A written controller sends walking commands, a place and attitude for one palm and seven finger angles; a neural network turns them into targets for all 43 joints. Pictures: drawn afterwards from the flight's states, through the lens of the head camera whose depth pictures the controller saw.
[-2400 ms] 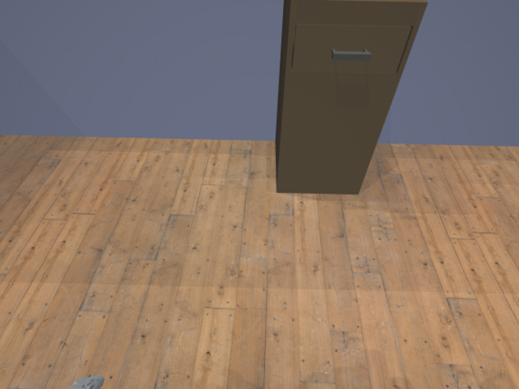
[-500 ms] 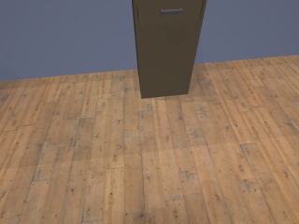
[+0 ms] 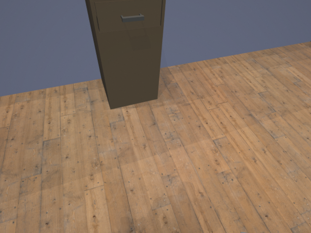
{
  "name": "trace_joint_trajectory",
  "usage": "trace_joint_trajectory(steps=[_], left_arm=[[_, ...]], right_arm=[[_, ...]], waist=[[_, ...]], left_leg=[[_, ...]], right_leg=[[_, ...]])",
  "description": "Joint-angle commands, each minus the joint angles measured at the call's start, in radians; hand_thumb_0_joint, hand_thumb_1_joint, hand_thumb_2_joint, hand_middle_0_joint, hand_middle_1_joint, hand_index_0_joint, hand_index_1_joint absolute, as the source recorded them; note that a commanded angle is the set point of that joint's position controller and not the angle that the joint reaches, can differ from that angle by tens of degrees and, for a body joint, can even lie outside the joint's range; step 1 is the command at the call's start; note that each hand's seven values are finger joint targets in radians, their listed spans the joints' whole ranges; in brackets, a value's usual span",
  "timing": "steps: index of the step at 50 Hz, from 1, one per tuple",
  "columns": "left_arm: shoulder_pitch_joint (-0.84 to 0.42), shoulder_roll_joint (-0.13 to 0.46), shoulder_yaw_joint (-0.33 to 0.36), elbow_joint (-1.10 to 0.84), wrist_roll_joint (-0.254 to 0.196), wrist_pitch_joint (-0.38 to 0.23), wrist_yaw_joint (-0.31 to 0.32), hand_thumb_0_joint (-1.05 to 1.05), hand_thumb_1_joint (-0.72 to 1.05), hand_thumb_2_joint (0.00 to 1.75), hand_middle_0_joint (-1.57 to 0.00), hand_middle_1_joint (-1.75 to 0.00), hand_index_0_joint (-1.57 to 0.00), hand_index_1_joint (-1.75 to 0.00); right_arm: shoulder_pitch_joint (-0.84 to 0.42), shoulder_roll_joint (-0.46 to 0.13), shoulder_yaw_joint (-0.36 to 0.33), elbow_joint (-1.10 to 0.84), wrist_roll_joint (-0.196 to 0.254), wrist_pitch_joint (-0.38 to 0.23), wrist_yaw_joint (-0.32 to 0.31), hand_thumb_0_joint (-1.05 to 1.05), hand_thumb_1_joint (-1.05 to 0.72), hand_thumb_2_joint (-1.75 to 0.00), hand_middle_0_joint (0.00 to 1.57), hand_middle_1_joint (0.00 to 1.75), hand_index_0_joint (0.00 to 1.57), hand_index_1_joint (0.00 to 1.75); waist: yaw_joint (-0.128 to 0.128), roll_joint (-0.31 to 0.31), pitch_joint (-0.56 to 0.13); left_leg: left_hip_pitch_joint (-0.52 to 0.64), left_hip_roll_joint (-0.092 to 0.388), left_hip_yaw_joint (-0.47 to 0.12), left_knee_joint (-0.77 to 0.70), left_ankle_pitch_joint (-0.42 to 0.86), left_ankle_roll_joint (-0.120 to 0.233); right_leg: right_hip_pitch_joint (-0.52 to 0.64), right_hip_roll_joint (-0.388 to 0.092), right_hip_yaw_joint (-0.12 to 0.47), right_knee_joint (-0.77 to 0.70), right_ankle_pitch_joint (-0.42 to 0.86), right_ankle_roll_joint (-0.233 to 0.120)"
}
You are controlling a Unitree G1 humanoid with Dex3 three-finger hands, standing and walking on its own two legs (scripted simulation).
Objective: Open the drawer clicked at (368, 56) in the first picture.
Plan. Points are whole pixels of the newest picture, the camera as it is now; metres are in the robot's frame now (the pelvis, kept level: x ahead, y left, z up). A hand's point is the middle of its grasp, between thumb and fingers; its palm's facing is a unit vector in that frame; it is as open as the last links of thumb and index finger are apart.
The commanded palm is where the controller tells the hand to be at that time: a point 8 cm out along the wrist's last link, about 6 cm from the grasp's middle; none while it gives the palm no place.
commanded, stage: walk to a spot facing it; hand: left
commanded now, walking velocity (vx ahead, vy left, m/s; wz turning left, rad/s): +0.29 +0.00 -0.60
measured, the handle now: (132, 17) +1.22 +0.24 +0.00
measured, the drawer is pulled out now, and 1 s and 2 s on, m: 0.00 0.00 0.00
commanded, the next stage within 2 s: turn to face it in 1.32 s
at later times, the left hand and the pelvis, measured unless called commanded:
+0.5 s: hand (147, 176) +0.34 +0.05 -0.18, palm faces -0.40 -0.90 -0.16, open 7.4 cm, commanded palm none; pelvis +0.13 -0.07 -0.02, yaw -19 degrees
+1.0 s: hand (148, 145) +0.46 +0.06 -0.17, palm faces -0.42 -0.89 -0.14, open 7.4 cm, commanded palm none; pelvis +0.35 -0.09 +0.01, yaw -29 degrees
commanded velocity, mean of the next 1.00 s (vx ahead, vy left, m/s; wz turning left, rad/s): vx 0.35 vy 0.00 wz -0.38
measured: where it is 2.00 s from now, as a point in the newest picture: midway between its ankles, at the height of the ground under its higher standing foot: (206, 173)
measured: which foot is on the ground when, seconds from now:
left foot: down 0.00-0.44, up 0.46-0.78, down 0.80-1.00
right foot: up 0.00-0.42, down 0.44-0.80, up 0.82-1.00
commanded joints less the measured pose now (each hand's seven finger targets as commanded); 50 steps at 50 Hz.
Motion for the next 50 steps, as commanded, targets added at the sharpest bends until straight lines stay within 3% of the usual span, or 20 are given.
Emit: trace_joint_trajectory(steps=[1, 4, 11, 16, 18, 20, 21, 22, 23, 26, 30, 34, 38, 39, 40, 41, 42, 44, 46, 50], left_arm=[[-0.158, 0.126, 0.045, -0.145, 0.011, -0.046, -0.029, 0.0, 0.9, 0.9, -0.2, -0.3, -0.2, -0.3], [-0.077, 0.073, 0.033, -0.098, 0.015, -0.033, -0.05, 0.0, 0.9, 0.9, -0.2, -0.3, -0.2, -0.3], [-0.236, 0.022, 0.0, -0.129, 0.012, -0.035, -0.057, 0.0, 0.9, 0.9, -0.2, -0.3, -0.2, -0.3], [-0.347, 0.001, -0.018, -0.136, 0.003, -0.045, -0.06, 0.0, 0.9, 0.9, -0.2, -0.3, -0.2, -0.3], [-0.292, 0.014, -0.014, -0.117, 0.002, -0.056, -0.055, 0.0, 0.9, 0.9, -0.2, -0.3, -0.2, -0.3], [-0.097, 0.06, 0.0, -0.05, 0.005, -0.075, -0.042, 0.0, 0.9, 0.9, -0.2, -0.3, -0.2, -0.3], [0.082, 0.138, 0.023, 0.004, 0.01, -0.091, -0.031, 0.0, 0.9, 0.9, -0.2, -0.3, -0.2, -0.3], [0.216, 0.264, 0.055, 0.038, 0.003, -0.101, -0.011, 0.0, 0.9, 0.9, -0.2, -0.3, -0.2, -0.3], [0.264, 0.314, 0.06, 0.055, -0.025, -0.091, -0.001, 0.0, 0.9, 0.9, -0.2, -0.3, -0.2, -0.3], [0.02, 0.178, 0.023, 0.003, -0.016, -0.097, 0.018, 0.0, 0.9, 0.9, -0.2, -0.3, -0.2, -0.3], [-0.091, 0.114, 0.004, 0.006, 0.005, -0.112, 0.024, 0.0, 0.9, 0.9, -0.2, -0.3, -0.2, -0.3], [-0.078, 0.115, 0.008, 0.016, 0.003, -0.11, 0.015, 0.0, 0.9, 0.9, -0.2, -0.3, -0.2, -0.3], [-0.071, 0.108, 0.009, 0.021, -0.002, -0.099, 0.01, 0.0, 0.9, 0.9, -0.2, -0.3, -0.2, -0.3], [-0.066, 0.073, 0.001, 0.017, -0.004, -0.096, 0.007, 0.0, 0.9, 0.9, -0.2, -0.3, -0.2, -0.3], [-0.045, -0.005, -0.011, 0.0, -0.01, -0.092, 0.001, 0.0, 0.9, 0.9, -0.2, -0.3, -0.2, -0.3], [-0.055, -0.013, -0.015, -0.026, -0.007, -0.098, 0.006, 0.0, 0.9, 0.9, -0.2, -0.3, -0.2, -0.3], [-0.086, 0.027, -0.002, -0.016, -0.001, -0.095, 0.009, 0.0, 0.9, 0.9, -0.2, -0.3, -0.2, -0.3], [-0.056, 0.016, 0.008, 0.019, 0.007, -0.094, -0.008, 0.0, 0.9, 0.9, -0.2, -0.3, -0.2, -0.3], [0.015, -0.016, 0.006, 0.06, 0.01, -0.08, -0.01, 0.0, 0.9, 0.9, -0.2, -0.3, -0.2, -0.3], [-0.005, -0.036, 0.005, 0.063, 0.01, -0.064, -0.011, 0.0, 0.9, 0.9, -0.2, -0.3, -0.2, -0.3]], right_arm=[[0.098, -0.203, -0.043, -0.049, -0.01, -0.028, -0.005, 0.0, -0.9, -0.9, 0.2, 0.3, 0.2, 0.3], [0.08, -0.14, -0.018, -0.048, -0.01, -0.048, -0.008, 0.0, -0.9, -0.9, 0.2, 0.3, 0.2, 0.3], [0.302, -0.116, -0.014, 0.045, -0.008, -0.072, -0.011, 0.0, -0.9, -0.9, 0.2, 0.3, 0.2, 0.3], [0.339, -0.13, -0.023, 0.091, -0.02, -0.066, -0.003, 0.0, -0.9, -0.9, 0.2, 0.3, 0.2, 0.3], [0.32, -0.146, -0.03, 0.101, -0.02, -0.065, -0.001, 0.0, -0.9, -0.9, 0.2, 0.3, 0.2, 0.3], [0.306, -0.162, -0.033, 0.102, -0.01, -0.06, 0.004, 0.0, -0.9, -0.9, 0.2, 0.3, 0.2, 0.3], [0.302, -0.142, -0.025, 0.091, 0.002, -0.059, 0.014, 0.0, -0.9, -0.9, 0.2, 0.3, 0.2, 0.3], [0.328, -0.055, -0.007, 0.058, 0.019, -0.062, 0.019, 0.0, -0.9, -0.9, 0.2, 0.3, 0.2, 0.3], [0.184, -0.053, -0.009, 0.003, 0.018, -0.067, 0.008, 0.0, -0.9, -0.9, 0.2, 0.3, 0.2, 0.3], [0.124, -0.066, -0.022, 0.022, -0.003, -0.054, 0.013, 0.0, -0.9, -0.9, 0.2, 0.3, 0.2, 0.3], [0.249, -0.001, -0.018, 0.068, -0.014, -0.013, 0.025, 0.0, -0.9, -0.9, 0.2, 0.3, 0.2, 0.3], [0.173, 0.005, -0.021, 0.035, -0.014, -0.022, 0.044, 0.0, -0.9, -0.9, 0.2, 0.3, 0.2, 0.3], [0.223, -0.027, -0.033, 0.05, -0.011, -0.046, 0.041, 0.0, -0.9, -0.9, 0.2, 0.3, 0.2, 0.3], [0.301, -0.067, -0.042, 0.074, -0.015, -0.052, 0.032, 0.0, -0.9, -0.9, 0.2, 0.3, 0.2, 0.3], [0.404, -0.162, -0.065, 0.095, -0.03, -0.058, 0.025, 0.0, -0.9, -0.9, 0.2, 0.3, 0.2, 0.3], [0.444, -0.197, -0.064, 0.104, -0.035, -0.058, 0.02, 0.0, -0.9, -0.9, 0.2, 0.3, 0.2, 0.3], [0.364, -0.155, -0.053, 0.098, -0.026, -0.054, 0.01, 0.0, -0.9, -0.9, 0.2, 0.3, 0.2, 0.3], [0.224, -0.072, -0.028, 0.063, -0.021, -0.067, 0.009, 0.0, -0.9, -0.9, 0.2, 0.3, 0.2, 0.3], [0.205, -0.029, -0.026, 0.077, -0.016, -0.087, 0.003, 0.0, -0.9, -0.9, 0.2, 0.3, 0.2, 0.3], [0.26, -0.01, -0.021, 0.121, -0.006, -0.094, -0.003, 0.0, -0.9, -0.9, 0.2, 0.3, 0.2, 0.3]], waist=[[-0.056, 0.156, 0.106], [-0.011, 0.161, 0.118], [-0.077, 0.162, 0.145], [-0.106, 0.191, 0.163], [-0.071, 0.204, 0.124], [0.022, 0.163, -0.003], [0.101, 0.071, -0.12], [0.128, -0.159, -0.284], [0.153, -0.133, -0.278], [0.032, 0.001, -0.051], [-0.083, -0.061, -0.002], [-0.063, -0.115, 0.048], [-0.102, -0.017, 0.064], [-0.135, 0.078, 0.043], [-0.164, 0.345, 0.028], [-0.162, 0.433, 0.026], [-0.135, 0.304, 0.083], [-0.06, 0.104, 0.146], [-0.029, 0.102, 0.081], [-0.033, 0.095, 0.073]], left_leg=[[0.08, 0.428, -0.413, -0.389, -0.39, 0.149], [0.041, 0.267, -0.118, -0.34, -0.132, 0.089], [0.262, 0.309, 0.013, -0.281, 0.292, 0.124], [0.239, 0.33, 0.144, -0.237, 0.423, 0.105], [0.26, 0.338, 0.199, -0.138, 0.662, 0.089], [0.191, 0.295, 0.26, 0.153, 0.885, 0.045], [-0.042, 0.28, 0.267, 0.397, 0.698, -0.001], [-0.372, 0.124, 0.249, 0.743, -0.149, -0.056], [-0.49, 0.097, 0.104, 0.92, -0.274, -0.038], [-0.447, 0.198, 0.01, 0.869, -0.042, -0.035], [-0.25, 0.18, 0.065, 0.594, 0.002, -0.057], [-0.171, 0.136, 0.11, 0.334, 0.088, -0.054], [0.081, 0.082, 0.156, 0.123, 0.12, -0.05], [0.187, 0.117, 0.09, 0.037, 0.011, -0.035], [0.271, 0.33, -0.231, -0.161, -0.22, 0.031], [0.251, 0.487, -0.505, -0.347, -0.378, 0.078], [0.139, 0.502, -0.508, -0.393, -0.453, 0.087], [0.034, 0.415, -0.285, -0.372, -0.27, 0.066], [0.069, 0.345, -0.059, -0.323, 0.027, 0.028], [0.157, 0.317, 0.091, -0.305, 0.295, 0.056]], right_leg=[[-0.371, -0.134, -0.087, 0.445, -0.1, 0.048], [-0.327, -0.145, -0.146, 0.595, 0.063, 0.063], [-0.446, -0.219, -0.216, 0.458, 0.105, 0.079], [-0.265, -0.205, -0.288, 0.166, 0.076, 0.034], [-0.138, -0.161, -0.327, 0.081, 0.024, -0.002], [0.189, -0.089, -0.372, -0.036, 0.054, -0.043], [0.539, -0.157, -0.283, -0.063, 0.128, -0.08], [0.827, -0.493, 0.199, -0.131, 0.144, -0.196], [0.783, -0.593, 0.395, -0.24, 0.312, -0.255], [0.368, -0.481, 0.163, -0.305, 0.153, -0.206], [0.07, -0.372, -0.041, -0.353, 0.127, -0.162], [0.012, -0.331, -0.043, -0.379, -0.095, -0.147], [-0.057, -0.284, -0.05, -0.263, -0.187, -0.111], [-0.1, -0.228, -0.084, -0.103, -0.162, -0.087], [-0.237, -0.107, -0.199, 0.241, -0.207, -0.037], [-0.32, -0.078, -0.205, 0.498, -0.267, -0.019], [-0.338, -0.151, -0.134, 0.63, -0.162, -0.024], [-0.318, -0.213, -0.132, 0.669, 0.014, -0.012], [-0.255, -0.227, -0.143, 0.642, 0.094, 0.008], [-0.301, -0.241, -0.183, 0.579, 0.143, 0.03]])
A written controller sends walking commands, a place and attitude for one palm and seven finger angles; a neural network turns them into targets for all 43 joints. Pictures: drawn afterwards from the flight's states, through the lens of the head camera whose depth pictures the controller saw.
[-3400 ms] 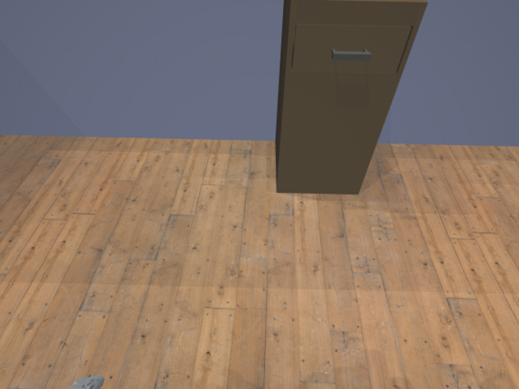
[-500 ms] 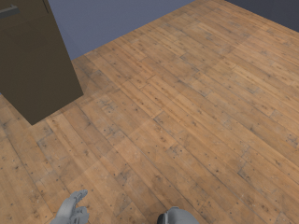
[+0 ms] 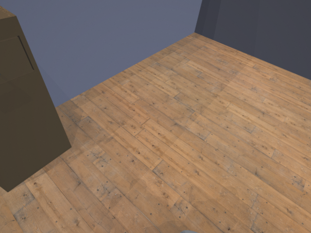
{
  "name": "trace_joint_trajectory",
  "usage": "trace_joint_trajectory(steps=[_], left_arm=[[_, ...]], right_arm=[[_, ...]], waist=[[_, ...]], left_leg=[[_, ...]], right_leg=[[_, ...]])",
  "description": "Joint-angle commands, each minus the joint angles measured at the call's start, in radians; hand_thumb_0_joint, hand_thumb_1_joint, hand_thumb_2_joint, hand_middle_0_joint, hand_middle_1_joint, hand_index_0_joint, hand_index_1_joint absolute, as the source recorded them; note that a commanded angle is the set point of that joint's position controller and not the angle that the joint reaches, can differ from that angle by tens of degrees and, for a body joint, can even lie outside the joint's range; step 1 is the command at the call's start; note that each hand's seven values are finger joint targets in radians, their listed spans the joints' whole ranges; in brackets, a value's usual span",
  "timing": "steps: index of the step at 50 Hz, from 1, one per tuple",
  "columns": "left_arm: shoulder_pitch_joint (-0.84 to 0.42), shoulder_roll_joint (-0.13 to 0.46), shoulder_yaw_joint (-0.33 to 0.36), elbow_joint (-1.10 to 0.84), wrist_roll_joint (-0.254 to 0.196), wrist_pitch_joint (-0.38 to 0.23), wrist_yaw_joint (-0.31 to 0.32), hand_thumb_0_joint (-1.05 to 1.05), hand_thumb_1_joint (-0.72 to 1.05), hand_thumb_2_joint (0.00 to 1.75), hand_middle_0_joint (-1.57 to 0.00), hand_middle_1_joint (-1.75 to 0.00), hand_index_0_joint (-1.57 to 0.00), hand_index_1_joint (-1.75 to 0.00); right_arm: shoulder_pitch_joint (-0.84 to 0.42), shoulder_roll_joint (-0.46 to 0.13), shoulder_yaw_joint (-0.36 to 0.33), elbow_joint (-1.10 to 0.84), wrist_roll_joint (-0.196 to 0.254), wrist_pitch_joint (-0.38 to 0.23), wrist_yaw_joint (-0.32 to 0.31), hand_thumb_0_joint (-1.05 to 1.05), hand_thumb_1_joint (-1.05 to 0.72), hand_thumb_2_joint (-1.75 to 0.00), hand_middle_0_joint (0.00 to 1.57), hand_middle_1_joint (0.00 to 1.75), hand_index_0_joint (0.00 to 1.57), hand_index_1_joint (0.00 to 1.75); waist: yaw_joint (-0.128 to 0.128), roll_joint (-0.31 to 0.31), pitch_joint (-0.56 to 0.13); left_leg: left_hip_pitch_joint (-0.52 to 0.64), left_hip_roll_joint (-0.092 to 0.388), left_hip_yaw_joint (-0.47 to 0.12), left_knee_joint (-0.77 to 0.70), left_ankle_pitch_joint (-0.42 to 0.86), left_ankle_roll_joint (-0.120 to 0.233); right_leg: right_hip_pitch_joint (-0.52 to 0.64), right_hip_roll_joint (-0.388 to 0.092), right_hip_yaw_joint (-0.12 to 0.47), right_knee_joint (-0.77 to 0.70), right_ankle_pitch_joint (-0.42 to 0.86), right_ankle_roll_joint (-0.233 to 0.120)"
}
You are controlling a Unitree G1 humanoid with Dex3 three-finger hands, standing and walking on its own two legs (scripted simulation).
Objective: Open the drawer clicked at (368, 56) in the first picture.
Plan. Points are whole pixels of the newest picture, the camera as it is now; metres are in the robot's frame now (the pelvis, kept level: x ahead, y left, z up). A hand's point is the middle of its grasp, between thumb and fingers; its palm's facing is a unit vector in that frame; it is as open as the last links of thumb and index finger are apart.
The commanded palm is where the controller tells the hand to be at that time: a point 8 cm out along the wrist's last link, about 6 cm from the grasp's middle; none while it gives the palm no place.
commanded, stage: walk to a spot facing it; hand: left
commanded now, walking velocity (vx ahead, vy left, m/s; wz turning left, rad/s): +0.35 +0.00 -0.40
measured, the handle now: out of the picture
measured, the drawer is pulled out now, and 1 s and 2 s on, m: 0.00 0.00 0.00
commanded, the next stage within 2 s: turn to face it in 0.32 s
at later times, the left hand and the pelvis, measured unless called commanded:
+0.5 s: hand (129, 175) +0.35 +0.10 -0.19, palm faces -0.15 -0.97 -0.20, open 7.3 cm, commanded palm none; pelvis +0.24 -0.06 -0.02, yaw -10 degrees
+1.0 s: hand (112, 156) +0.41 +0.18 -0.18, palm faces +0.11 -0.97 -0.21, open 7.4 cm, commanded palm none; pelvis +0.35 -0.03 -0.01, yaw +4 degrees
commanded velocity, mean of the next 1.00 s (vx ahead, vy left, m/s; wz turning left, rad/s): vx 0.12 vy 0.00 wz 0.23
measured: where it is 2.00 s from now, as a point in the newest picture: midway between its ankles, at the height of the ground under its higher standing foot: (159, 218)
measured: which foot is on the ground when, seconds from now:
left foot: down 0.00-0.34, up 0.36-0.74, down 0.76-1.00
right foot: up 0.00-0.32, down 0.34-0.78, up 0.80-1.00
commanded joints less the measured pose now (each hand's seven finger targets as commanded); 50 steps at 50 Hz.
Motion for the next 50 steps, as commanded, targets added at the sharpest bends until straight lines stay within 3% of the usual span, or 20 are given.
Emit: trace_joint_trajectory(steps=[1, 10, 13, 15, 16, 17, 18, 19, 21, 23, 25, 27, 34, 37, 38, 39, 40, 42, 45, 50], left_arm=[[-0.034, -0.003, -0.002, -0.056, -0.002, -0.01, -0.006, 0.0, 0.9, 0.9, -0.2, -0.3, -0.2, -0.3], [-0.251, -0.032, -0.021, -0.098, -0.008, -0.02, -0.016, 0.0, 0.9, 0.9, -0.2, -0.3, -0.2, -0.3], [-0.161, -0.013, -0.016, -0.075, -0.007, -0.035, -0.013, 0.0, 0.9, 0.9, -0.2, -0.3, -0.2, -0.3], [0.064, 0.032, -0.001, -0.011, -0.001, -0.048, -0.004, 0.0, 0.9, 0.9, -0.2, -0.3, -0.2, -0.3], [0.197, 0.109, 0.021, 0.03, 0.003, -0.06, 0.006, 0.0, 0.9, 0.9, -0.2, -0.3, -0.2, -0.3], [0.284, 0.219, 0.044, 0.044, -0.004, -0.069, 0.02, 0.0, 0.9, 0.9, -0.2, -0.3, -0.2, -0.3], [0.293, 0.26, 0.044, 0.048, -0.035, -0.062, 0.026, 0.0, 0.9, 0.9, -0.2, -0.3, -0.2, -0.3], [0.207, 0.244, 0.039, 0.023, -0.031, -0.068, 0.029, 0.0, 0.9, 0.9, -0.2, -0.3, -0.2, -0.3], [0.053, 0.114, 0.003, -0.013, -0.03, -0.071, 0.043, 0.0, 0.9, 0.9, -0.2, -0.3, -0.2, -0.3], [-0.004, 0.067, -0.022, -0.014, -0.019, -0.086, 0.049, 0.0, 0.9, 0.9, -0.2, -0.3, -0.2, -0.3], [-0.045, 0.051, -0.031, -0.019, -0.016, -0.089, 0.052, 0.0, 0.9, 0.9, -0.2, -0.3, -0.2, -0.3], [-0.068, 0.046, -0.041, -0.034, -0.024, -0.083, 0.049, 0.0, 0.9, 0.9, -0.2, -0.3, -0.2, -0.3], [-0.031, 0.106, -0.018, -0.04, -0.017, -0.048, 0.054, 0.0, 0.9, 0.9, -0.2, -0.3, -0.2, -0.3], [-0.037, 0.134, -0.003, -0.068, -0.024, -0.03, 0.056, 0.0, 0.9, 0.9, -0.2, -0.3, -0.2, -0.3], [-0.006, 0.101, -0.001, -0.091, -0.035, -0.023, 0.053, 0.0, 0.9, 0.9, -0.2, -0.3, -0.2, -0.3], [-0.007, 0.069, -0.013, -0.132, -0.04, -0.021, 0.051, 0.0, 0.9, 0.9, -0.2, -0.3, -0.2, -0.3], [-0.055, 0.082, -0.018, -0.156, -0.03, -0.01, 0.059, 0.0, 0.9, 0.9, -0.2, -0.3, -0.2, -0.3], [-0.122, 0.085, -0.003, -0.161, -0.023, -0.011, 0.049, 0.0, 0.9, 0.9, -0.2, -0.3, -0.2, -0.3], [-0.054, 0.072, 0.006, -0.136, -0.02, 0.005, 0.038, 0.0, 0.9, 0.9, -0.2, -0.3, -0.2, -0.3], [-0.077, 0.072, 0.009, -0.163, -0.019, 0.015, 0.042, 0.0, 0.9, 0.9, -0.2, -0.3, -0.2, -0.3]], right_arm=[[0.132, -0.108, -0.023, 0.014, 0.008, -0.018, -0.006, 0.0, -0.9, -0.9, 0.2, 0.3, 0.2, 0.3], [0.243, -0.109, -0.024, 0.093, -0.004, 0.003, -0.006, 0.0, -0.9, -0.9, 0.2, 0.3, 0.2, 0.3], [0.217, -0.14, -0.033, 0.094, 0.0, 0.007, -0.008, 0.0, -0.9, -0.9, 0.2, 0.3, 0.2, 0.3], [0.161, -0.176, -0.039, 0.076, 0.01, 0.011, -0.003, 0.0, -0.9, -0.9, 0.2, 0.3, 0.2, 0.3], [0.152, -0.153, -0.036, 0.061, 0.021, 0.01, 0.009, 0.0, -0.9, -0.9, 0.2, 0.3, 0.2, 0.3], [0.177, -0.071, -0.023, 0.027, 0.038, 0.003, 0.007, 0.0, -0.9, -0.9, 0.2, 0.3, 0.2, 0.3], [0.081, -0.073, -0.022, -0.008, 0.036, 0.003, 0.001, 0.0, -0.9, -0.9, 0.2, 0.3, 0.2, 0.3], [0.091, -0.069, -0.026, -0.013, 0.027, 0.005, 0.0, 0.0, -0.9, -0.9, 0.2, 0.3, 0.2, 0.3], [0.023, -0.075, -0.024, -0.001, 0.012, 0.025, 0.001, 0.0, -0.9, -0.9, 0.2, 0.3, 0.2, 0.3], [0.107, -0.024, -0.009, 0.04, 0.006, 0.057, 0.003, 0.0, -0.9, -0.9, 0.2, 0.3, 0.2, 0.3], [0.159, -0.002, -0.004, 0.054, 0.01, 0.078, 0.005, 0.0, -0.9, -0.9, 0.2, 0.3, 0.2, 0.3], [0.122, -0.003, 0.003, 0.035, 0.015, 0.087, 0.01, 0.0, -0.9, -0.9, 0.2, 0.3, 0.2, 0.3], [-0.108, -0.069, -0.009, -0.066, 0.009, 0.086, 0.037, 0.0, -0.9, -0.9, 0.2, 0.3, 0.2, 0.3], [0.004, -0.14, -0.031, -0.064, 0.0, 0.089, 0.04, 0.0, -0.9, -0.9, 0.2, 0.3, 0.2, 0.3], [0.069, -0.224, -0.05, -0.071, -0.01, 0.082, 0.036, 0.0, -0.9, -0.9, 0.2, 0.3, 0.2, 0.3], [0.119, -0.302, -0.062, -0.073, -0.005, 0.083, 0.03, 0.0, -0.9, -0.9, 0.2, 0.3, 0.2, 0.3], [0.108, -0.308, -0.062, -0.069, 0.006, 0.087, 0.019, 0.0, -0.9, -0.9, 0.2, 0.3, 0.2, 0.3], [-0.013, -0.258, -0.057, -0.115, 0.004, 0.086, 0.012, 0.0, -0.9, -0.9, 0.2, 0.3, 0.2, 0.3], [-0.118, -0.226, -0.047, -0.151, 0.005, 0.079, 0.013, 0.0, -0.9, -0.9, 0.2, 0.3, 0.2, 0.3], [-0.084, -0.246, -0.067, -0.15, 0.006, 0.087, 0.019, 0.0, -0.9, -0.9, 0.2, 0.3, 0.2, 0.3]], waist=[[-0.014, 0.124, 0.068], [-0.08, 0.205, 0.154], [-0.021, 0.215, 0.085], [0.093, 0.196, -0.036], [0.152, 0.106, -0.129], [0.154, -0.127, -0.244], [0.149, -0.085, -0.215], [0.107, -0.155, -0.219], [0.04, 0.042, -0.014], [-0.034, 0.052, 0.012], [-0.074, 0.016, 0.004], [-0.075, -0.029, 0.017], [0.0, -0.069, 0.081], [-0.058, 0.044, 0.002], [-0.076, 0.271, -0.06], [-0.085, 0.426, -0.107], [-0.087, 0.325, -0.136], [-0.062, 0.197, -0.057], [-0.009, 0.16, -0.058], [-0.032, 0.136, -0.086]], left_leg=[[0.137, 0.25, -0.143, -0.258, 0.286, 0.014], [0.251, 0.267, -0.008, -0.211, 0.484, 0.044], [0.286, 0.281, 0.041, -0.049, 0.85, 0.034], [0.209, 0.243, 0.086, 0.241, 0.941, -0.006], [-0.008, 0.215, 0.07, 0.488, 0.722, -0.035], [-0.345, 0.053, 0.017, 0.832, -0.164, -0.082], [-0.459, 0.006, -0.131, 1.007, -0.328, -0.077], [-0.466, 0.045, -0.241, 1.043, -0.224, -0.075], [-0.434, 0.114, -0.244, 0.948, -0.1, -0.074], [-0.331, 0.113, -0.232, 0.82, -0.074, -0.078], [-0.29, 0.098, -0.228, 0.71, -0.053, -0.087], [-0.272, 0.086, -0.211, 0.6, 0.008, -0.093], [-0.269, 0.04, -0.144, 0.309, 0.041, -0.077], [-0.058, 0.014, -0.153, 0.139, 0.243, -0.049], [0.079, 0.173, -0.401, 0.045, 0.563, 0.045], [0.13, 0.371, -0.666, -0.058, 0.766, 0.19], [0.114, 0.376, -0.731, -0.097, 0.549, 0.213], [-0.024, 0.289, -0.655, -0.141, 0.195, 0.165], [-0.113, 0.184, -0.5, -0.176, 0.107, 0.105], [-0.06, 0.167, -0.542, -0.183, 0.075, 0.123]], right_leg=[[-0.195, -0.053, 0.0, -0.045, 0.06, 0.025], [-0.149, -0.021, -0.134, -0.465, 0.044, -0.01], [0.018, 0.052, -0.177, -0.543, -0.015, -0.063], [0.32, 0.109, -0.22, -0.632, 0.05, -0.091], [0.606, 0.016, -0.108, -0.65, 0.128, -0.123], [0.875, -0.296, 0.376, -0.704, 0.322, -0.247], [0.826, -0.382, 0.515, -0.817, 0.555, -0.309], [0.745, -0.378, 0.477, -0.842, 0.481, -0.275], [0.435, -0.297, 0.298, -0.884, 0.397, -0.226], [0.27, -0.246, 0.112, -0.901, 0.489, -0.173], [0.229, -0.215, 0.007, -0.907, 0.519, -0.155], [0.208, -0.195, -0.06, -0.917, 0.491, -0.139], [0.349, -0.251, -0.103, -0.832, 0.451, -0.098], [0.324, -0.225, -0.171, -0.552, 0.384, -0.037], [0.176, -0.119, -0.212, -0.326, 0.113, 0.034], [0.058, -0.001, -0.17, -0.051, -0.481, 0.071], [0.002, -0.011, -0.032, 0.053, -0.46, 0.063], [-0.053, -0.049, 0.02, 0.071, -0.309, 0.067], [0.031, -0.053, 0.011, -0.04, -0.183, 0.075], [0.031, -0.032, 0.006, -0.177, -0.184, 0.09]])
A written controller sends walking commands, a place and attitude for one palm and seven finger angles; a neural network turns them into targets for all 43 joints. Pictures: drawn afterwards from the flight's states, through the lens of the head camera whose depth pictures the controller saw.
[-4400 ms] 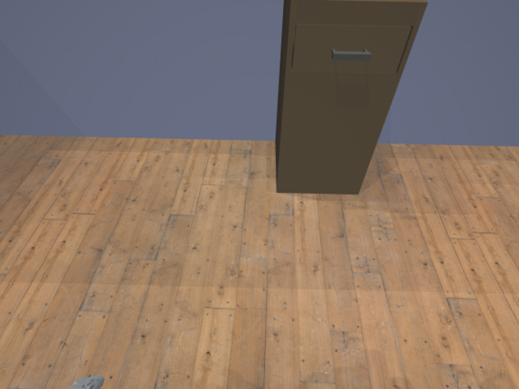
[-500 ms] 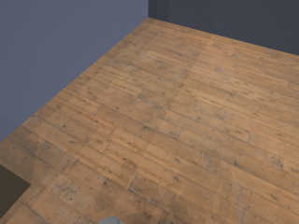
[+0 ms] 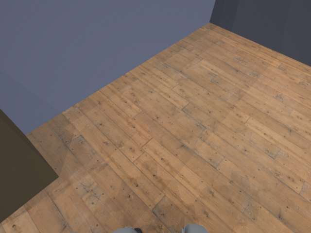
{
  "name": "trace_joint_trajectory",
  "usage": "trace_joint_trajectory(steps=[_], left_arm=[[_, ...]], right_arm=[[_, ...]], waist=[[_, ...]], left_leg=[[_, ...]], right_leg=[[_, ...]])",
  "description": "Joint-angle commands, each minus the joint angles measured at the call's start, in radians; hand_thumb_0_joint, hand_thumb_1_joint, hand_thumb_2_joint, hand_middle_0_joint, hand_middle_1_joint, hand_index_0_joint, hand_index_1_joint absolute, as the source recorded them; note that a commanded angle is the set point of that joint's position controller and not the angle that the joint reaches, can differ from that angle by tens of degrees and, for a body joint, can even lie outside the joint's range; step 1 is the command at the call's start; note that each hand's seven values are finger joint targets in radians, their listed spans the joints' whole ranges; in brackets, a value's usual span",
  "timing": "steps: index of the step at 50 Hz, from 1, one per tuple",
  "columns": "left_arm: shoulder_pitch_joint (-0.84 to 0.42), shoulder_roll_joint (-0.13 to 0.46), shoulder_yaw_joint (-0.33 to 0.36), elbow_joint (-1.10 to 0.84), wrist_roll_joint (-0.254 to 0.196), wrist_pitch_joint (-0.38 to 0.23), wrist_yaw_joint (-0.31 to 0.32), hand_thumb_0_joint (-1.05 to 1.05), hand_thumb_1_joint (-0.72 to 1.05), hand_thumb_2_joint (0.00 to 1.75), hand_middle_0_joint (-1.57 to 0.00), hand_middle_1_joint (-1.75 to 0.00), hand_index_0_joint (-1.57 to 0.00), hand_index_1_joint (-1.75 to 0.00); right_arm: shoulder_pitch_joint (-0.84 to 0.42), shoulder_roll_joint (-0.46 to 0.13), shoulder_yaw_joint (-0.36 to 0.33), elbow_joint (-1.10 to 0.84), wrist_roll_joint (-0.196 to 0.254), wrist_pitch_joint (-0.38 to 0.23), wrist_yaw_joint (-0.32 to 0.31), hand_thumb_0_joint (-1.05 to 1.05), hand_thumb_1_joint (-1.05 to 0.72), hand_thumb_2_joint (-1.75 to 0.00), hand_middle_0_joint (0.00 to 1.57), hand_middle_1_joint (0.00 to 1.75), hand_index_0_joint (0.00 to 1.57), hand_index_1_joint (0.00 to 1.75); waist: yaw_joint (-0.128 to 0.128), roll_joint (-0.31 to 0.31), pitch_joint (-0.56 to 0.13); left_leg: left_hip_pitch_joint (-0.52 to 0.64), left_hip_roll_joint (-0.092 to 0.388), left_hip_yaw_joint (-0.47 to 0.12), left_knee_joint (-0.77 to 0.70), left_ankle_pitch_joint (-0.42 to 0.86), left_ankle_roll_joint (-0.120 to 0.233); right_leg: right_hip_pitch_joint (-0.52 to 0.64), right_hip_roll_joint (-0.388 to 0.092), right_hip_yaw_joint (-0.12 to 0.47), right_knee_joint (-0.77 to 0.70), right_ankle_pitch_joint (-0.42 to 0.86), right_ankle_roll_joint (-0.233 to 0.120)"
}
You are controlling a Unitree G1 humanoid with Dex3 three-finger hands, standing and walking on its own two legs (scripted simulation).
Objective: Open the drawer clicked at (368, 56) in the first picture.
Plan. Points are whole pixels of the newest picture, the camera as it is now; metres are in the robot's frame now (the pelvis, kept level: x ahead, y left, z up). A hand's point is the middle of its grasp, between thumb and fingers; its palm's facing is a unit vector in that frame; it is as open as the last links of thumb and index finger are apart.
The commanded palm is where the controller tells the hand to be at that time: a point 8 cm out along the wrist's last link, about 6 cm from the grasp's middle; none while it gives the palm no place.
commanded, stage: turn to face it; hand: left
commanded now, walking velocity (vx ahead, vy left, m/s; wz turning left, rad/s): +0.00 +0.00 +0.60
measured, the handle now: out of the picture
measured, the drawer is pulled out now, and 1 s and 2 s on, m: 0.00 0.00 0.00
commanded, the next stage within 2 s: take the last steps up to it in 1.22 s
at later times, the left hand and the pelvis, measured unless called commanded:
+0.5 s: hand out of the picture +0.01 +0.14 -0.14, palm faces +0.32 -0.91 -0.28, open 7.4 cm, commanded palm none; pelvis +0.00 -0.07 +0.01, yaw +20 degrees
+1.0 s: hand out of the picture -0.05 +0.17 -0.15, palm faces +0.60 -0.74 -0.32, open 7.4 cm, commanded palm none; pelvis +0.00 -0.07 -0.01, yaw +37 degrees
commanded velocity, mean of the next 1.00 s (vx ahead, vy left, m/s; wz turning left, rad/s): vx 0.00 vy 0.00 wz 0.56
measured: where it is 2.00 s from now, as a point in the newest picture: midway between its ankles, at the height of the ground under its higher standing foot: outside the picture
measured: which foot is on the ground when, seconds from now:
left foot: down 0.00-0.26, up 0.28-0.64, down 0.66-1.00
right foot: up 0.00-0.26, down 0.28-0.66, up 0.68-0.98, down 1.00-1.00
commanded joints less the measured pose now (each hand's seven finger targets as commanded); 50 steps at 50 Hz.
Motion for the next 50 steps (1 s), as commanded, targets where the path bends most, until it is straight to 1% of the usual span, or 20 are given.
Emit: trace_joint_trajectory(steps=[1, 8, 11, 12, 13, 14, 15, 17, 19, 23, 28, 31, 32, 33, 34, 38, 45, 48, 49, 50], left_arm=[[0.017, 0.063, 0.016, -0.08, -0.002, -0.013, 0.006, 0.0, 0.9, 0.9, -0.2, -0.3, -0.2, -0.3], [0.014, 0.066, 0.011, -0.117, -0.011, -0.013, 0.013, 0.0, 0.9, 0.9, -0.2, -0.3, -0.2, -0.3], [0.131, 0.088, 0.016, -0.096, -0.016, -0.016, 0.016, 0.0, 0.9, 0.9, -0.2, -0.3, -0.2, -0.3], [0.187, 0.118, 0.025, -0.086, -0.012, -0.019, 0.02, 0.0, 0.9, 0.9, -0.2, -0.3, -0.2, -0.3], [0.201, 0.208, 0.042, -0.096, 0.008, -0.027, 0.027, 0.0, 0.9, 0.9, -0.2, -0.3, -0.2, -0.3], [0.091, 0.261, 0.035, -0.137, 0.009, -0.02, 0.029, 0.0, 0.9, 0.9, -0.2, -0.3, -0.2, -0.3], [0.013, 0.232, 0.039, -0.16, 0.0, -0.027, 0.036, 0.0, 0.9, 0.9, -0.2, -0.3, -0.2, -0.3], [-0.074, 0.157, 0.012, -0.162, 0.002, -0.042, 0.029, 0.0, 0.9, 0.9, -0.2, -0.3, -0.2, -0.3], [-0.033, 0.142, 0.004, -0.149, 0.004, -0.05, 0.026, 0.0, 0.9, 0.9, -0.2, -0.3, -0.2, -0.3], [0.088, 0.186, 0.011, -0.105, 0.007, -0.043, 0.023, 0.0, 0.9, 0.9, -0.2, -0.3, -0.2, -0.3], [0.119, 0.23, 0.026, -0.09, 0.009, -0.032, 0.019, 0.0, 0.9, 0.9, -0.2, -0.3, -0.2, -0.3], [0.085, 0.227, 0.03, -0.094, -0.007, -0.026, 0.012, 0.0, 0.9, 0.9, -0.2, -0.3, -0.2, -0.3], [0.092, 0.175, 0.025, -0.128, -0.014, -0.023, 0.003, 0.0, 0.9, 0.9, -0.2, -0.3, -0.2, -0.3], [0.027, 0.121, 0.0, -0.175, -0.01, -0.023, 0.001, 0.0, 0.9, 0.9, -0.2, -0.3, -0.2, -0.3], [-0.029, 0.133, 0.004, -0.179, -0.004, -0.01, 0.011, 0.0, 0.9, 0.9, -0.2, -0.3, -0.2, -0.3], [-0.004, 0.123, 0.015, -0.132, -0.007, -0.007, -0.004, 0.0, 0.9, 0.9, -0.2, -0.3, -0.2, -0.3], [0.035, 0.106, 0.006, -0.139, -0.011, -0.013, 0.0, 0.0, 0.9, 0.9, -0.2, -0.3, -0.2, -0.3], [0.145, 0.12, 0.011, -0.117, -0.011, -0.028, 0.005, 0.0, 0.9, 0.9, -0.2, -0.3, -0.2, -0.3], [0.173, 0.176, 0.021, -0.118, 0.002, -0.04, 0.012, 0.0, 0.9, 0.9, -0.2, -0.3, -0.2, -0.3], [0.148, 0.276, 0.037, -0.135, 0.015, -0.046, 0.018, 0.0, 0.9, 0.9, -0.2, -0.3, -0.2, -0.3]], right_arm=[[0.042, -0.217, -0.071, -0.071, 0.002, -0.013, -0.006, 0.0, -0.9, -0.9, 0.2, 0.3, 0.2, 0.3], [0.031, -0.241, -0.093, -0.084, -0.002, 0.008, 0.0, 0.0, -0.9, -0.9, 0.2, 0.3, 0.2, 0.3], [-0.022, -0.237, -0.099, -0.111, 0.0, 0.019, 0.006, 0.0, -0.9, -0.9, 0.2, 0.3, 0.2, 0.3], [-0.046, -0.212, -0.099, -0.122, 0.005, 0.025, 0.009, 0.0, -0.9, -0.9, 0.2, 0.3, 0.2, 0.3], [-0.033, -0.141, -0.092, -0.14, 0.014, 0.03, 0.013, 0.0, -0.9, -0.9, 0.2, 0.3, 0.2, 0.3], [-0.035, -0.133, -0.091, -0.161, 0.002, 0.026, 0.011, 0.0, -0.9, -0.9, 0.2, 0.3, 0.2, 0.3], [-0.05, -0.183, -0.096, -0.161, -0.005, 0.032, 0.013, 0.0, -0.9, -0.9, 0.2, 0.3, 0.2, 0.3], [-0.019, -0.16, -0.088, -0.121, -0.004, 0.036, 0.026, 0.0, -0.9, -0.9, 0.2, 0.3, 0.2, 0.3], [-0.001, -0.14, -0.076, -0.109, 0.004, 0.035, 0.031, 0.0, -0.9, -0.9, 0.2, 0.3, 0.2, 0.3], [-0.104, -0.127, -0.057, -0.136, 0.007, 0.038, 0.032, 0.0, -0.9, -0.9, 0.2, 0.3, 0.2, 0.3], [-0.134, -0.137, -0.044, -0.144, 0.013, 0.027, 0.031, 0.0, -0.9, -0.9, 0.2, 0.3, 0.2, 0.3], [-0.009, -0.201, -0.06, -0.114, 0.007, 0.01, 0.027, 0.0, -0.9, -0.9, 0.2, 0.3, 0.2, 0.3], [0.055, -0.317, -0.089, -0.11, -0.001, -0.001, 0.02, 0.0, -0.9, -0.9, 0.2, 0.3, 0.2, 0.3], [0.124, -0.389, -0.106, -0.088, 0.012, 0.003, 0.016, 0.0, -0.9, -0.9, 0.2, 0.3, 0.2, 0.3], [0.152, -0.361, -0.102, -0.062, 0.014, 0.0, 0.006, 0.0, -0.9, -0.9, 0.2, 0.3, 0.2, 0.3], [-0.073, -0.273, -0.072, -0.125, 0.001, 0.001, -0.004, 0.0, -0.9, -0.9, 0.2, 0.3, 0.2, 0.3], [-0.075, -0.278, -0.079, -0.131, -0.002, 0.013, 0.002, 0.0, -0.9, -0.9, 0.2, 0.3, 0.2, 0.3], [-0.109, -0.255, -0.079, -0.146, 0.005, 0.02, 0.005, 0.0, -0.9, -0.9, 0.2, 0.3, 0.2, 0.3], [-0.089, -0.201, -0.074, -0.155, 0.013, 0.019, 0.009, 0.0, -0.9, -0.9, 0.2, 0.3, 0.2, 0.3], [-0.069, -0.134, -0.06, -0.18, 0.015, 0.019, 0.013, 0.0, -0.9, -0.9, 0.2, 0.3, 0.2, 0.3]], waist=[[-0.014, 0.108, -0.163], [-0.018, 0.177, -0.158], [0.035, 0.17, -0.167], [0.063, 0.118, -0.155], [0.07, -0.132, -0.137], [0.049, -0.272, -0.055], [0.025, -0.219, -0.053], [-0.032, -0.123, 0.013], [-0.018, -0.152, -0.027], [0.048, -0.175, -0.049], [0.071, -0.248, -0.098], [-0.009, -0.133, -0.175], [-0.044, 0.143, -0.239], [-0.079, 0.321, -0.23], [-0.093, 0.228, -0.237], [-0.003, 0.193, -0.102], [0.0, 0.204, -0.113], [0.058, 0.134, -0.124], [0.072, -0.038, -0.132], [0.063, -0.313, -0.107]], left_leg=[[0.171, 0.244, -0.369, -0.254, -0.064, 0.08], [0.138, 0.218, -0.462, -0.225, -0.061, 0.081], [0.017, 0.148, -0.448, -0.205, -0.11, 0.02], [-0.092, 0.095, -0.404, -0.137, -0.196, -0.032], [-0.282, -0.031, -0.253, 0.135, -0.318, -0.111], [-0.339, -0.074, -0.131, 0.418, -0.376, -0.141], [-0.264, -0.014, -0.165, 0.556, -0.361, -0.125], [-0.239, 0.026, -0.125, 0.668, -0.246, -0.135], [-0.229, 0.032, -0.078, 0.633, -0.233, -0.158], [-0.159, 0.035, -0.012, 0.437, -0.276, -0.168], [-0.037, 0.022, 0.045, 0.206, -0.282, -0.144], [0.248, 0.036, 0.026, -0.104, -0.006, -0.111], [0.479, 0.261, -0.267, -0.122, 0.315, -0.003], [0.506, 0.443, -0.455, -0.116, 0.692, 0.132], [0.463, 0.424, -0.426, -0.109, 0.588, 0.144], [0.186, 0.241, -0.274, -0.158, 0.217, 0.057], [0.134, 0.217, -0.36, -0.145, 0.141, 0.067], [0.01, 0.158, -0.341, -0.031, 0.064, 0.014], [-0.092, 0.064, -0.263, 0.14, -0.079, -0.049], [-0.244, -0.075, -0.114, 0.397, -0.404, -0.125]], right_leg=[[-0.022, 0.009, 0.011, -0.082, 0.0, 0.016], [0.088, 0.059, 0.01, -0.296, -0.041, 0.001], [0.308, 0.087, -0.019, -0.558, 0.058, -0.022], [0.428, 0.04, 0.009, -0.713, 0.097, -0.047], [0.498, -0.212, 0.287, -0.893, -0.106, -0.138], [0.322, -0.422, 0.438, -0.959, -0.161, -0.223], [0.2, -0.409, 0.399, -0.945, -0.088, -0.225], [0.185, -0.263, 0.167, -0.828, 0.21, -0.183], [0.292, -0.227, 0.036, -0.746, 0.464, -0.167], [0.384, -0.246, -0.02, -0.69, 0.647, -0.169], [0.442, -0.269, -0.052, -0.614, 0.744, -0.16], [0.329, -0.239, -0.142, -0.381, 0.662, -0.074], [0.053, -0.128, -0.184, -0.158, 0.29, 0.003], [-0.126, -0.046, -0.122, 0.011, -0.272, 0.036], [-0.14, -0.056, -0.026, 0.077, -0.243, 0.025], [-0.039, -0.036, 0.0, 0.01, -0.04, 0.025], [0.123, 0.045, -0.024, -0.298, -0.019, 0.014], [0.333, 0.054, -0.035, -0.577, 0.161, 0.004], [0.421, -0.081, 0.106, -0.747, 0.133, -0.03], [0.43, -0.356, 0.421, -0.839, 0.203, -0.149]])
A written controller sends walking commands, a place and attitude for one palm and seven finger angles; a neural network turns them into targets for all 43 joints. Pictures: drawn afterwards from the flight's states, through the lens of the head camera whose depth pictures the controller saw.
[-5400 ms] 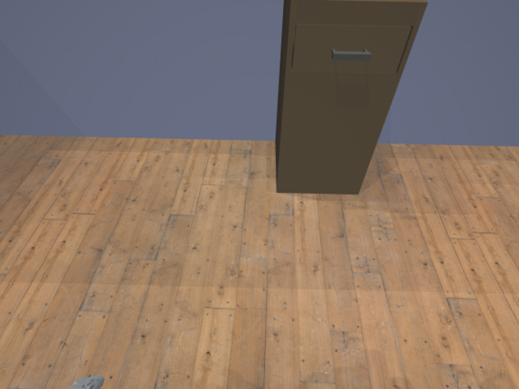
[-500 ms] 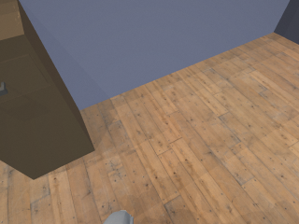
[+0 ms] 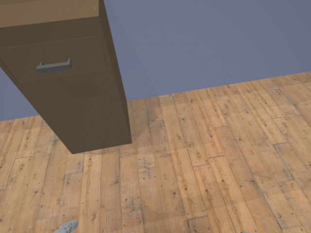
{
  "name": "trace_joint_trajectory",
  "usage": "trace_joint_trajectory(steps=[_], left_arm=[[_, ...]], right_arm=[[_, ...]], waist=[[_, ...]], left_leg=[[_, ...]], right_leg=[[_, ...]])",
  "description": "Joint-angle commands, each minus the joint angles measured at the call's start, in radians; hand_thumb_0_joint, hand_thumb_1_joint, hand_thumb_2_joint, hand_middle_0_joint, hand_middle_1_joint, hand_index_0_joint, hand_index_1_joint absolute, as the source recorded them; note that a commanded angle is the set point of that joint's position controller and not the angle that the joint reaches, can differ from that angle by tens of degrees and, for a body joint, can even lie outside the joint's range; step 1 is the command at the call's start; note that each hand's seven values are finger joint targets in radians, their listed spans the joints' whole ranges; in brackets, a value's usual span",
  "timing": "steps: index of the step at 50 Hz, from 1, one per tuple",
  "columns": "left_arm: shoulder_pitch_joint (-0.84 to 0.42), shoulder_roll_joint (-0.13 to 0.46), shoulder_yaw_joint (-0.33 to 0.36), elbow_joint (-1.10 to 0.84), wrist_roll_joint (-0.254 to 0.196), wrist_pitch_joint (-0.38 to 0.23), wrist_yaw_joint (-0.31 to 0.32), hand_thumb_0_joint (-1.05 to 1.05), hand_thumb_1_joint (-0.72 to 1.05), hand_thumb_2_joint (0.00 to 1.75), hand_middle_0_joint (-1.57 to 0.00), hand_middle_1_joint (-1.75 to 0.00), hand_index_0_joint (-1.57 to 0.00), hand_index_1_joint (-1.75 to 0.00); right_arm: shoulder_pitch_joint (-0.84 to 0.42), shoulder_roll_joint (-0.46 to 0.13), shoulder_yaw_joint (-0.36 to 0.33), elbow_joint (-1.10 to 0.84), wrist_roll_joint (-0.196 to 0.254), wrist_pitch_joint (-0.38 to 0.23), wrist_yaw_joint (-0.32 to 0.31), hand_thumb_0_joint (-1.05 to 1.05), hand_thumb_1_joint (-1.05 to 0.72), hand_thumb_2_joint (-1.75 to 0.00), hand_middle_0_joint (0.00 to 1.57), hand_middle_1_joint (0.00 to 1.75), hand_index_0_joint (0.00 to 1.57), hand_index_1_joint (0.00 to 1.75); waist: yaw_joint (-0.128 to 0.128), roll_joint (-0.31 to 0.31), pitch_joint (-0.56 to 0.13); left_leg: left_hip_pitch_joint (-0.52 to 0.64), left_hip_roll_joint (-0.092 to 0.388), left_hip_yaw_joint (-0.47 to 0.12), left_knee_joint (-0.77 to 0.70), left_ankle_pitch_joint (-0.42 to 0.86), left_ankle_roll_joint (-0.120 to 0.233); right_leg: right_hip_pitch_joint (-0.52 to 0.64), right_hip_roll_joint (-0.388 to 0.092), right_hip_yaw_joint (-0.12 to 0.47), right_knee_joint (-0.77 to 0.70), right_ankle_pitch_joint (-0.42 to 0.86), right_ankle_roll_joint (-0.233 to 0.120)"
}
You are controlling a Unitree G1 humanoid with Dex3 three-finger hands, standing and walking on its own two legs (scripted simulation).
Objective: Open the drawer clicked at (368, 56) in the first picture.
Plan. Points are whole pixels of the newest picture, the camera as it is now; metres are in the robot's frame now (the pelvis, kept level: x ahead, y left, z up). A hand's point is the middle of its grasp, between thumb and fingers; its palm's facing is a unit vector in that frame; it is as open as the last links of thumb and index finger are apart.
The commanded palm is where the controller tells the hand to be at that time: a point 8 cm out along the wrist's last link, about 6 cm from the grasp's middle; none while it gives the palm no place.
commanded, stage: turn to face it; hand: left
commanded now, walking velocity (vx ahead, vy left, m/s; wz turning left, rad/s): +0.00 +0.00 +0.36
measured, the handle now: (55, 64) +0.72 +0.46 +0.01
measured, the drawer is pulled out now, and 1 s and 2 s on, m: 0.00 0.00 0.00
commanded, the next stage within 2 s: take the last steps up to it in 0.22 s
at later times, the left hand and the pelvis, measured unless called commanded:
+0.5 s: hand out of the picture -0.04 +0.22 -0.17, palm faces +0.24 -0.95 -0.22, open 7.4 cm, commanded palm none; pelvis -0.01 +0.02 +0.01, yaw +11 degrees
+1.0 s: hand out of the picture +0.09 +0.20 -0.14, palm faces +0.30 -0.93 -0.22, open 7.2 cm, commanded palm none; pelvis +0.11 +0.02 +0.02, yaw +15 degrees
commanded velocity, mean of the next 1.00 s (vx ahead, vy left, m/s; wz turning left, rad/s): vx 0.21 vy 0.04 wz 0.15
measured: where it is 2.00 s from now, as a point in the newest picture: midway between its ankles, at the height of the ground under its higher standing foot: (139, 226)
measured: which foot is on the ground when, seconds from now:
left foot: down 0.00-0.00, up 0.02-0.40, down 0.42-0.82, up 0.84-1.00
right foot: down 0.00-0.42, up 0.44-0.78, down 0.80-1.00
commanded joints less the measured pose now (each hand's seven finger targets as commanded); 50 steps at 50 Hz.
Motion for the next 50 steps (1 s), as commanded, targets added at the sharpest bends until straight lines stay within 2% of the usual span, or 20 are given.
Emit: trace_joint_trajectory(steps=[1, 4, 6, 12, 16, 18, 19, 21, 22, 24, 27, 34, 38, 39, 41, 42, 43, 45, 47, 50], left_arm=[[0.122, 0.246, 0.054, -0.049, 0.009, -0.032, 0.028, 0.0, 0.9, 0.9, -0.2, -0.3, -0.2, -0.3], [-0.026, 0.146, 0.022, -0.068, 0.007, -0.035, 0.026, 0.0, 0.9, 0.9, -0.2, -0.3, -0.2, -0.3], [-0.012, 0.128, 0.017, -0.056, 0.01, -0.039, 0.03, 0.0, 0.9, 0.9, -0.2, -0.3, -0.2, -0.3], [0.127, 0.17, 0.028, 0.029, 0.015, -0.035, 0.029, 0.0, 0.9, 0.9, -0.2, -0.3, -0.2, -0.3], [0.115, 0.18, 0.034, 0.063, 0.016, -0.031, 0.029, 0.0, 0.9, 0.9, -0.2, -0.3, -0.2, -0.3], [0.101, 0.166, 0.032, 0.079, 0.004, -0.027, 0.026, 0.0, 0.9, 0.9, -0.2, -0.3, -0.2, -0.3], [0.099, 0.139, 0.028, 0.08, -0.004, -0.023, 0.021, 0.0, 0.9, 0.9, -0.2, -0.3, -0.2, -0.3], [0.05, 0.042, 0.004, 0.024, 0.0, -0.017, 0.003, 0.0, 0.9, 0.9, -0.2, -0.3, -0.2, -0.3], [-0.042, 0.056, 0.002, 0.019, 0.011, -0.01, 0.007, 0.0, 0.9, 0.9, -0.2, -0.3, -0.2, -0.3], [-0.044, 0.061, 0.01, 0.048, 0.011, -0.018, -0.014, 0.0, 0.9, 0.9, -0.2, -0.3, -0.2, -0.3], [0.051, 0.038, -0.002, 0.107, 0.011, -0.027, -0.024, 0.0, 0.9, 0.9, -0.2, -0.3, -0.2, -0.3], [-0.034, -0.002, -0.018, 0.09, 0.008, -0.04, -0.022, 0.0, 0.9, 0.9, -0.2, -0.3, -0.2, -0.3], [0.071, -0.008, -0.01, 0.132, 0.009, -0.059, -0.021, 0.0, 0.9, 0.9, -0.2, -0.3, -0.2, -0.3], [0.167, 0.02, 0.0, 0.164, 0.012, -0.07, -0.017, 0.0, 0.9, 0.9, -0.2, -0.3, -0.2, -0.3], [0.384, 0.18, 0.03, 0.217, 0.01, -0.082, 0.0, 0.0, 0.9, 0.9, -0.2, -0.3, -0.2, -0.3], [0.364, 0.172, 0.031, 0.219, -0.001, -0.084, 0.005, 0.0, 0.9, 0.9, -0.2, -0.3, -0.2, -0.3], [0.29, 0.129, 0.021, 0.205, 0.002, -0.084, 0.008, 0.0, 0.9, 0.9, -0.2, -0.3, -0.2, -0.3], [0.184, 0.044, 0.003, 0.182, 0.005, -0.091, 0.017, 0.0, 0.9, 0.9, -0.2, -0.3, -0.2, -0.3], [0.186, 0.003, -0.008, 0.186, 0.008, -0.101, 0.016, 0.0, 0.9, 0.9, -0.2, -0.3, -0.2, -0.3], [0.218, 0.014, -0.012, 0.209, 0.008, -0.111, 0.014, 0.0, 0.9, 0.9, -0.2, -0.3, -0.2, -0.3]], right_arm=[[-0.042, -0.121, -0.045, -0.12, 0.0, -0.014, -0.003, 0.0, -0.9, -0.9, 0.2, 0.3, 0.2, 0.3], [0.007, -0.105, -0.045, -0.052, -0.003, -0.003, 0.013, 0.0, -0.9, -0.9, 0.2, 0.3, 0.2, 0.3], [0.023, -0.083, -0.034, -0.032, 0.001, -0.003, 0.015, 0.0, -0.9, -0.9, 0.2, 0.3, 0.2, 0.3], [-0.063, -0.041, -0.009, -0.026, 0.012, -0.008, 0.006, 0.0, -0.9, -0.9, 0.2, 0.3, 0.2, 0.3], [-0.018, -0.031, 0.002, -0.001, 0.018, -0.023, -0.004, 0.0, -0.9, -0.9, 0.2, 0.3, 0.2, 0.3], [0.044, -0.035, 0.008, 0.029, 0.012, -0.035, -0.007, 0.0, -0.9, -0.9, 0.2, 0.3, 0.2, 0.3], [0.08, -0.067, 0.003, 0.041, 0.008, -0.046, -0.007, 0.0, -0.9, -0.9, 0.2, 0.3, 0.2, 0.3], [0.169, -0.215, -0.026, 0.048, -0.008, -0.047, -0.011, 0.0, -0.9, -0.9, 0.2, 0.3, 0.2, 0.3], [0.197, -0.197, -0.027, 0.074, -0.009, -0.051, -0.022, 0.0, -0.9, -0.9, 0.2, 0.3, 0.2, 0.3], [0.134, -0.124, -0.003, 0.065, -0.003, -0.063, -0.033, 0.0, -0.9, -0.9, 0.2, 0.3, 0.2, 0.3], [0.122, -0.095, 0.007, 0.071, 0.003, -0.089, -0.036, 0.0, -0.9, -0.9, 0.2, 0.3, 0.2, 0.3], [0.238, -0.079, 0.001, 0.14, 0.0, -0.102, -0.038, 0.0, -0.9, -0.9, 0.2, 0.3, 0.2, 0.3], [0.225, -0.064, 0.003, 0.167, 0.0, -0.099, -0.037, 0.0, -0.9, -0.9, 0.2, 0.3, 0.2, 0.3], [0.224, -0.046, 0.007, 0.17, 0.005, -0.103, -0.036, 0.0, -0.9, -0.9, 0.2, 0.3, 0.2, 0.3], [0.192, 0.012, 0.017, 0.111, 0.012, -0.111, -0.02, 0.0, -0.9, -0.9, 0.2, 0.3, 0.2, 0.3], [0.148, -0.029, 0.005, 0.109, 0.004, -0.1, -0.017, 0.0, -0.9, -0.9, 0.2, 0.3, 0.2, 0.3], [0.108, -0.019, -0.002, 0.108, 0.003, -0.099, -0.011, 0.0, -0.9, -0.9, 0.2, 0.3, 0.2, 0.3], [0.138, 0.014, -0.004, 0.137, -0.002, -0.086, 0.0, 0.0, -0.9, -0.9, 0.2, 0.3, 0.2, 0.3], [0.18, 0.049, 0.002, 0.157, -0.007, -0.074, 0.005, 0.0, -0.9, -0.9, 0.2, 0.3, 0.2, 0.3], [0.158, 0.058, 0.002, 0.145, -0.002, -0.068, 0.012, 0.0, -0.9, -0.9, 0.2, 0.3, 0.2, 0.3]], waist=[[0.065, -0.323, -0.104], [-0.012, -0.184, -0.03], [-0.007, -0.204, -0.046], [0.065, -0.215, -0.074], [0.049, -0.242, -0.119], [0.02, -0.214, -0.134], [0.0, -0.119, -0.148], [-0.049, 0.288, -0.087], [-0.086, 0.284, -0.032], [-0.035, 0.189, 0.055], [0.005, 0.113, 0.002], [-0.026, 0.081, 0.022], [0.03, 0.052, 0.004], [0.073, -0.026, -0.026], [0.144, -0.375, -0.099], [0.141, -0.333, -0.052], [0.111, -0.23, 0.029], [0.045, -0.092, 0.076], [0.02, -0.137, 0.055], [0.016, -0.153, 0.046]], left_leg=[[-0.246, -0.001, -0.018, 0.474, -0.316, 0.01], [-0.214, 0.039, 0.019, 0.64, -0.128, -0.004], [-0.19, 0.044, 0.054, 0.578, -0.112, -0.02], [-0.107, 0.036, 0.13, 0.275, -0.2, -0.027], [-0.002, 0.036, 0.161, 0.068, -0.177, -0.012], [0.158, 0.031, 0.184, -0.125, -0.028, -0.001], [0.27, 0.069, 0.144, -0.229, 0.02, 0.019], [0.352, 0.405, -0.282, -0.374, -0.062, 0.2], [0.278, 0.404, -0.319, -0.43, -0.179, 0.237], [0.18, 0.323, -0.232, -0.446, -0.243, 0.215], [0.218, 0.251, -0.098, -0.424, -0.043, 0.197], [0.254, 0.271, -0.086, -0.404, 0.064, 0.23], [0.142, 0.231, -0.03, -0.259, 0.074, 0.178], [0.058, 0.174, 0.014, -0.125, 0.036, 0.143], [-0.288, 0.012, 0.15, 0.369, -0.332, 0.067], [-0.309, 0.06, 0.064, 0.508, -0.28, 0.07], [-0.342, 0.092, 0.053, 0.581, -0.18, 0.067], [-0.288, 0.141, 0.058, 0.563, -0.041, 0.051], [-0.24, 0.142, 0.1, 0.502, 0.022, 0.028], [-0.246, 0.143, 0.138, 0.407, 0.066, 0.01]], right_leg=[[0.135, -0.438, 0.437, -0.401, 0.095, -0.192], [0.041, -0.28, 0.185, -0.346, 0.131, -0.163], [0.089, -0.257, 0.103, -0.319, 0.265, -0.159], [0.208, -0.291, 0.066, -0.271, 0.492, -0.197], [0.233, -0.298, 0.049, -0.214, 0.551, -0.189], [0.15, -0.269, 0.014, -0.186, 0.361, -0.127], [0.061, -0.233, -0.023, -0.119, 0.194, -0.084], [-0.288, -0.04, -0.125, 0.233, -0.288, -0.005], [-0.326, -0.054, -0.045, 0.37, -0.275, -0.015], [-0.334, -0.073, 0.009, 0.464, -0.117, -0.03], [-0.273, -0.067, -0.016, 0.43, -0.021, -0.016], [-0.194, -0.058, -0.039, 0.144, -0.031, -0.008], [0.077, -0.008, -0.083, -0.096, 0.076, -0.021], [0.241, -0.028, -0.044, -0.178, 0.106, -0.033], [0.48, -0.42, 0.5, -0.418, -0.058, -0.187], [0.356, -0.437, 0.562, -0.486, -0.216, -0.207], [0.262, -0.416, 0.519, -0.507, -0.294, -0.214], [0.124, -0.343, 0.296, -0.497, -0.164, -0.179], [0.103, -0.27, 0.128, -0.482, 0.042, -0.149], [0.138, -0.248, 0.052, -0.479, 0.192, -0.159]])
